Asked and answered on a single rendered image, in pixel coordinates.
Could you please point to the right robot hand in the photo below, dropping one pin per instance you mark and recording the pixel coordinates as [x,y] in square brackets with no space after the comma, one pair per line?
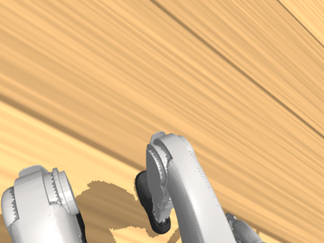
[242,232]

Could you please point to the right robot foot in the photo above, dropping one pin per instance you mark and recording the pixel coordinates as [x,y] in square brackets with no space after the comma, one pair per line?
[145,198]

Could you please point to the left robot foot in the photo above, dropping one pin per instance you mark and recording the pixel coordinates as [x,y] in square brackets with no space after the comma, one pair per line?
[82,227]

